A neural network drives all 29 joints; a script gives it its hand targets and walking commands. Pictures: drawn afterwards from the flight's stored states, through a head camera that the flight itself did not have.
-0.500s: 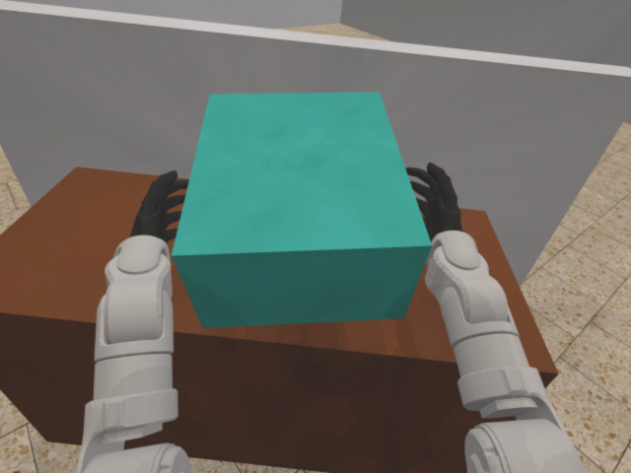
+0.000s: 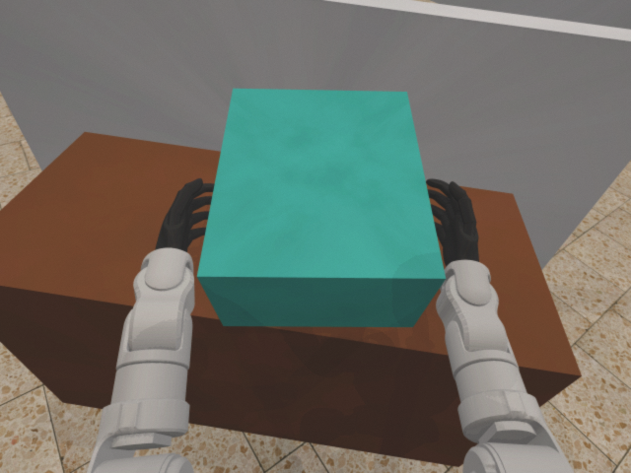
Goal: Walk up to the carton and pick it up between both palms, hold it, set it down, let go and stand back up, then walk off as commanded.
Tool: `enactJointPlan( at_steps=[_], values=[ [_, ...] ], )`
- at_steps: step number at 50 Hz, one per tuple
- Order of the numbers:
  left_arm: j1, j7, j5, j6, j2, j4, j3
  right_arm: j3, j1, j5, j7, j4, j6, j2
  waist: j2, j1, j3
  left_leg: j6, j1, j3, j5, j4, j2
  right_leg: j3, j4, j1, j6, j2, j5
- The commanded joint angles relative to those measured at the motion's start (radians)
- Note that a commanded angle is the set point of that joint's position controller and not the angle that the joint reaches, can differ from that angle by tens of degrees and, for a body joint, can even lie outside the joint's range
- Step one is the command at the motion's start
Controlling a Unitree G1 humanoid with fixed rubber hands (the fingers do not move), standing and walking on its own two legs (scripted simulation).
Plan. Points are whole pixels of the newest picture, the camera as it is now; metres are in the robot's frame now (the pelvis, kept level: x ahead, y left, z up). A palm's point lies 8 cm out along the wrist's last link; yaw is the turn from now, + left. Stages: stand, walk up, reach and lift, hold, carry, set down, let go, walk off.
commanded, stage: set down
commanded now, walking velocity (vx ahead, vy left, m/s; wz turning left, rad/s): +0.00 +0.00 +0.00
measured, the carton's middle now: (319, 203) +0.45 -0.01 +0.12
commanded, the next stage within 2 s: none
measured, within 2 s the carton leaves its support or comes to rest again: neither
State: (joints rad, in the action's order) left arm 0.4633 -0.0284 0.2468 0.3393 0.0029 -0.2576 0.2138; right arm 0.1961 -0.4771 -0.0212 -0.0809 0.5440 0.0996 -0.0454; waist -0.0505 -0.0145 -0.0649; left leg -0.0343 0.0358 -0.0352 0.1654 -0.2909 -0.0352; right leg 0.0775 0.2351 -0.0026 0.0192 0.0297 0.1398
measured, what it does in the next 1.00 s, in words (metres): stands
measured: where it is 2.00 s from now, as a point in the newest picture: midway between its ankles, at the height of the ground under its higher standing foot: outside the picture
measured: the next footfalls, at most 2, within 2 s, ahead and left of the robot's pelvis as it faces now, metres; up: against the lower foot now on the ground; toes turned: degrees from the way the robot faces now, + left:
none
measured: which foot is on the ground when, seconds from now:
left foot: down 0.00-1.00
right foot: down 0.00-1.00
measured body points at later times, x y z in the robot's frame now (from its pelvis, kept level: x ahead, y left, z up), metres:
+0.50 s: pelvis +0.01 +0.00 +0.00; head -0.01 +0.02 +0.45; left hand +0.38 +0.16 +0.12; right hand +0.36 -0.19 +0.13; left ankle +0.00 +0.14 -0.75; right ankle +0.00 -0.13 -0.75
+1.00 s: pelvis +0.01 -0.01 +0.00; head +0.02 +0.01 +0.45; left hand +0.41 +0.14 +0.07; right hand +0.39 -0.21 +0.10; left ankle +0.00 +0.14 -0.75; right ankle +0.00 -0.13 -0.75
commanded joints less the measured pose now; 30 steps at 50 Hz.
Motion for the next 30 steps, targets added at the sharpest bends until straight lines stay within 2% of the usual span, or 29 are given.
enactJointPlan(
  at_steps=[1, 2, 3, 5, 6, 7, 8, 9, 10, 11, 12, 13, 14, 15, 16, 17, 18, 19, 21, 22, 23, 24, 25, 26, 28, 30],
  values=[
    [0.556, -0.116, -0.119, -0.091, 0.482, 0.195, -0.478, -0.464, -0.65, -0.028, 0.096, -0.254, 0.078, 0.413, 0.051, -0.007, 0.482, -0.048, -0.118, 0.121, -0.381, -0.02, 0.065, 0.078, 0.023, 0.203, 0.009, -0.069, -0.35],
    [0.526, -0.118, -0.128, -0.087, 0.486, 0.191, -0.486, -0.477, -0.634, -0.026, 0.086, -0.271, 0.074, 0.403, 0.036, -0.016, 0.5, -0.051, -0.089, 0.119, -0.394, -0.025, 0.067, 0.069, 0.039, 0.253, 0.012, -0.063, -0.439],
    [0.515, -0.117, -0.127, -0.087, 0.471, 0.203, -0.48, -0.499, -0.615, -0.045, 0.081, -0.271, 0.062, 0.403, 0.043, -0.001, 0.462, -0.051, -0.067, 0.114, -0.407, -0.024, 0.074, 0.061, 0.048, 0.265, 0.015, -0.063, -0.492],
    [0.479, -0.135, -0.121, -0.07, 0.474, 0.226, -0.5, -0.508, -0.597, -0.063, 0.065, -0.292, 0.056, 0.406, 0.057, -0.036, 0.455, -0.06, -0.081, 0.111, -0.446, -0.026, 0.079, 0.059, 0.059, 0.306, 0.024, -0.059, -0.575],
    [0.462, -0.138, -0.121, -0.064, 0.468, 0.25, -0.496, -0.533, -0.577, -0.08, 0.061, -0.31, 0.042, 0.412, 0.06, -0.03, 0.432, -0.06, -0.085, 0.107, -0.471, -0.033, 0.078, 0.049, 0.064, 0.314, 0.022, -0.06, -0.613],
    [0.441, -0.145, -0.117, -0.056, 0.466, 0.252, -0.482, -0.531, -0.551, -0.086, 0.057, -0.301, 0.038, 0.41, 0.055, -0.035, 0.422, -0.064, -0.085, 0.103, -0.477, -0.038, 0.081, 0.048, 0.07, 0.322, 0.022, -0.056, -0.643],
    [0.436, -0.151, -0.126, -0.05, 0.457, 0.269, -0.502, -0.531, -0.534, -0.086, 0.05, -0.315, 0.025, 0.411, 0.045, -0.063, 0.4, -0.061, -0.082, 0.099, -0.461, -0.034, 0.078, 0.047, 0.071, 0.314, 0.027, -0.055, -0.653],
    [0.462, -0.154, -0.131, -0.052, 0.472, 0.296, -0.517, -0.53, -0.541, -0.083, 0.048, -0.314, 0.027, 0.415, 0.071, -0.067, 0.413, -0.069, -0.077, 0.097, -0.478, -0.04, 0.084, 0.05, 0.081, 0.317, 0.028, -0.054, -0.655],
    [0.439, -0.155, -0.133, -0.045, 0.457, 0.302, -0.518, -0.536, -0.551, -0.089, 0.044, -0.349, 0.021, 0.406, 0.062, -0.062, 0.402, -0.07, -0.078, 0.097, -0.488, -0.043, 0.086, 0.05, 0.078, 0.314, 0.031, -0.057, -0.654],
    [0.416, -0.161, -0.128, -0.037, 0.461, 0.297, -0.516, -0.536, -0.539, -0.094, 0.043, -0.351, 0.02, 0.406, 0.063, -0.078, 0.369, -0.074, -0.095, 0.094, -0.499, -0.041, 0.084, 0.056, 0.071, 0.292, 0.029, -0.059, -0.637],
    [0.392, -0.164, -0.123, -0.028, 0.46, 0.296, -0.504, -0.527, -0.533, -0.101, 0.039, -0.37, 0.014, 0.4, 0.088, -0.062, 0.371, -0.076, -0.105, 0.097, -0.519, -0.051, 0.086, 0.05, 0.068, 0.294, 0.023, -0.062, -0.635],
    [0.392, -0.166, -0.112, -0.026, 0.444, 0.266, -0.482, -0.512, -0.517, -0.081, 0.042, -0.346, 0.008, 0.378, 0.054, -0.08, 0.355, -0.069, -0.087, 0.091, -0.477, -0.051, 0.083, 0.049, 0.069, 0.277, 0.024, -0.058, -0.615],
    [0.401, -0.17, -0.108, -0.024, 0.435, 0.278, -0.476, -0.499, -0.498, -0.075, 0.046, -0.328, -0.004, 0.371, 0.067, -0.08, 0.336, -0.068, -0.078, 0.092, -0.454, -0.038, 0.082, 0.044, 0.065, 0.274, 0.023, -0.06, -0.582],
    [0.418, -0.169, -0.112, -0.035, 0.44, 0.293, -0.483, -0.496, -0.513, -0.073, 0.054, -0.331, 0.009, 0.379, 0.07, -0.078, 0.355, -0.071, -0.097, 0.09, -0.483, -0.046, 0.079, 0.053, 0.075, 0.25, 0.024, -0.064, -0.581],
    [0.433, -0.162, -0.113, -0.043, 0.438, 0.316, -0.487, -0.503, -0.517, -0.077, 0.06, -0.344, 0.008, 0.388, 0.083, -0.06, 0.357, -0.077, -0.105, 0.093, -0.532, -0.048, 0.078, 0.05, 0.071, 0.241, 0.021, -0.067, -0.586],
    [0.413, -0.164, -0.108, -0.038, 0.444, 0.303, -0.491, -0.504, -0.524, -0.073, 0.062, -0.354, 0.011, 0.379, 0.082, -0.071, 0.353, -0.081, -0.124, 0.09, -0.571, -0.061, 0.077, 0.057, 0.068, 0.223, 0.019, -0.07, -0.583],
    [0.433, -0.165, -0.108, -0.037, 0.441, 0.278, -0.486, -0.489, -0.523, -0.06, 0.061, -0.338, 0.009, 0.372, 0.071, -0.082, 0.329, -0.078, -0.107, 0.093, -0.542, -0.058, 0.076, 0.059, 0.066, 0.214, 0.023, -0.066, -0.567],
    [0.429, -0.164, -0.105, -0.039, 0.433, 0.261, -0.455, -0.482, -0.558, -0.06, 0.069, -0.348, 0.017, 0.368, 0.069, -0.05, 0.337, -0.074, -0.087, 0.098, -0.492, -0.05, 0.077, 0.052, 0.066, 0.213, 0.018, -0.069, -0.521],
    [0.472, -0.158, -0.092, -0.057, 0.436, 0.245, -0.45, -0.463, -0.568, -0.033, 0.08, -0.313, 0.027, 0.381, 0.052, -0.062, 0.355, -0.071, -0.077, 0.097, -0.454, -0.042, 0.076, 0.055, 0.065, 0.206, 0.017, -0.066, -0.487],
    [0.463, -0.157, -0.088, -0.063, 0.432, 0.187, -0.419, -0.447, -0.574, -0.019, 0.084, -0.297, 0.031, 0.371, 0.039, -0.049, 0.343, -0.055, -0.054, 0.1, -0.389, -0.026, 0.075, 0.055, 0.056, 0.181, 0.018, -0.066, -0.438],
    [0.469, -0.156, -0.094, -0.067, 0.444, 0.148, -0.424, -0.433, -0.602, -0.015, 0.093, -0.298, 0.039, 0.38, 0.053, -0.048, 0.337, -0.057, -0.065, 0.102, -0.381, -0.021, 0.072, 0.066, 0.048, 0.153, 0.015, -0.067, -0.383],
    [0.527, -0.151, -0.088, -0.084, 0.439, 0.128, -0.411, -0.408, -0.62, 0.014, 0.106, -0.244, 0.048, 0.367, 0.052, -0.042, 0.345, -0.051, -0.056, 0.107, -0.346, -0.014, 0.07, 0.064, 0.045, 0.137, 0.018, -0.066, -0.342],
    [0.524, -0.147, -0.072, -0.091, 0.439, 0.084, -0.386, -0.408, -0.629, 0.02, 0.114, -0.222, 0.052, 0.384, 0.045, -0.028, 0.33, -0.04, -0.037, 0.111, -0.315, 0.002, 0.068, 0.062, 0.032, 0.136, 0.016, -0.062, -0.308],
    [0.55, -0.142, -0.075, -0.104, 0.439, 0.049, -0.367, -0.384, -0.644, 0.035, 0.124, -0.185, 0.058, 0.378, 0.032, -0.034, 0.337, -0.038, -0.038, 0.113, -0.278, 0.008, 0.062, 0.069, 0.029, 0.105, 0.014, -0.067, -0.259],
    [0.621, -0.129, -0.08, -0.139, 0.455, 0.004, -0.348, -0.339, -0.693, 0.056, 0.143, -0.157, 0.084, 0.386, 0.053, -0.018, 0.364, -0.034, -0.033, 0.116, -0.244, 0.024, 0.058, 0.077, 0.019, 0.08, 0.007, -0.066, -0.192],
    [0.698, -0.114, -0.072, -0.176, 0.464, -0.05, -0.334, -0.278, -0.696, 0.1, 0.16, -0.049, 0.102, 0.397, 0.058, -0.04, 0.378, -0.034, -0.04, 0.122, -0.164, 0.039, 0.051, 0.087, 0.008, 0.033, 0.006, -0.062, -0.111]
  ],
)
